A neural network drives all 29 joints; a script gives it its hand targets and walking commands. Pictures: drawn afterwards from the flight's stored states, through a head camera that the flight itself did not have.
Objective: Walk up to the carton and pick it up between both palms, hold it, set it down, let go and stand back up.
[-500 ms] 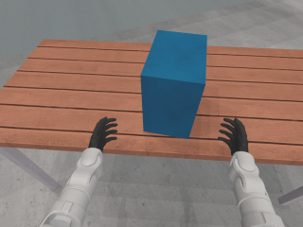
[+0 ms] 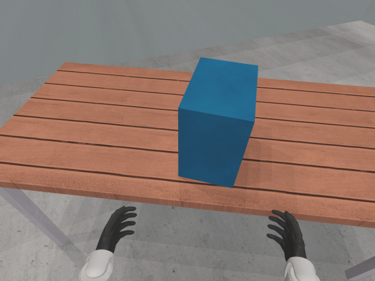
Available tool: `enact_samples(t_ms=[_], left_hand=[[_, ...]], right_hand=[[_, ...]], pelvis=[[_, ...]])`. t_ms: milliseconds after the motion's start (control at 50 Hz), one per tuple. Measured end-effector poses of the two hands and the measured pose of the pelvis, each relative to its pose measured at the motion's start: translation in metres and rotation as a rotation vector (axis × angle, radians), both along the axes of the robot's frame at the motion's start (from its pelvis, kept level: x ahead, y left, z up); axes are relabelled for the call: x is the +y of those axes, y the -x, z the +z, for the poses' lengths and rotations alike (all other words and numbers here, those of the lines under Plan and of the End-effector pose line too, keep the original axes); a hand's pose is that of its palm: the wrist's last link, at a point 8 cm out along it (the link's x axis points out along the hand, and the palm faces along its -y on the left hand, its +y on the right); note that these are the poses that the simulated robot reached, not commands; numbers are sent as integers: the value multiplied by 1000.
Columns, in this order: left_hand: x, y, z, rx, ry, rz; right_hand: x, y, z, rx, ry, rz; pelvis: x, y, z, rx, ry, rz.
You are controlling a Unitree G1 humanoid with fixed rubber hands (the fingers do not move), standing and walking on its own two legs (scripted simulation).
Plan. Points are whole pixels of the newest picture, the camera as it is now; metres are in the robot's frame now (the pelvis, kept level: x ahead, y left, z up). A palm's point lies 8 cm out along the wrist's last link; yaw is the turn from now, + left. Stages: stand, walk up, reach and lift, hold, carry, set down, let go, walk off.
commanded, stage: set down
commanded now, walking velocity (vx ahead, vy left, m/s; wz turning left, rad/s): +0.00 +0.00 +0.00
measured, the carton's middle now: (216, 123) +0.54 -0.06 +0.02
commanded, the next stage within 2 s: let go in 1.02 s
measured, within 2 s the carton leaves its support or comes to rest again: neither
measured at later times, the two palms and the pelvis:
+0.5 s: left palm (105, 256) +0.19 +0.20 -0.06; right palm (297, 263) +0.18 -0.21 -0.05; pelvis +0.00 +0.00 +0.00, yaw -1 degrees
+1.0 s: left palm (94, 263) +0.18 +0.22 -0.07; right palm (297, 280) +0.15 -0.21 -0.07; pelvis +0.00 +0.00 +0.00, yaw -2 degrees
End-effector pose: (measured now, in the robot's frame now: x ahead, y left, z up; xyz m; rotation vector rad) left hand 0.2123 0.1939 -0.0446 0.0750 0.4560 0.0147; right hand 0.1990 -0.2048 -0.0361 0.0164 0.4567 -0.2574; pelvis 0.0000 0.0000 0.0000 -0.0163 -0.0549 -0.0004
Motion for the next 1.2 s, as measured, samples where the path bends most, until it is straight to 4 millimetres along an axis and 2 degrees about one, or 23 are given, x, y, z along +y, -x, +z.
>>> enact_samples(t_ms=[100, 200, 380, 540, 700, 800, 1000, 1100, 1200], left_hand=[[-1, 15, -9, 13, 8, 2], [2, 7, -5, -28, -2, -21], [6, 1, -6, 29, -12, -24], [7, 30, -24, 162, -38, 3], [16, 56, -41, 297, -67, 41], [23, 53, -38, 303, -88, 52], [29, 32, -28, 294, -112, 39], [26, 38, -32, 317, -92, 40], [23, 52, -43, 385, -103, 36]], right_hand=[[-3, 14, -12, 28, -3, -5], [-2, 10, -8, -8, 21, 27], [-6, 5, -2, 1, 47, 33], [-8, 27, -16, 105, 65, 81], [-8, 51, -38, 240, 65, 104], [-6, 56, -43, 256, 61, 119], [-8, 47, -38, 220, 70, 140], [-15, 52, -38, 236, 91, 138], [-20, 61, -43, 284, 98, 141]], pelvis=[[-2, 3, -3, 22, -7, 0], [-4, 6, -5, 19, -13, -2], [-4, 2, -3, -15, -8, -2], [-2, -6, 0, -64, -8, -13], [-1, -5, -1, -63, -13, -17], [0, -2, -1, -44, -14, -17], [3, -3, 0, -30, -8, -28], [4, -5, 1, -37, -9, -33], [4, -6, 1, -50, -11, -38]])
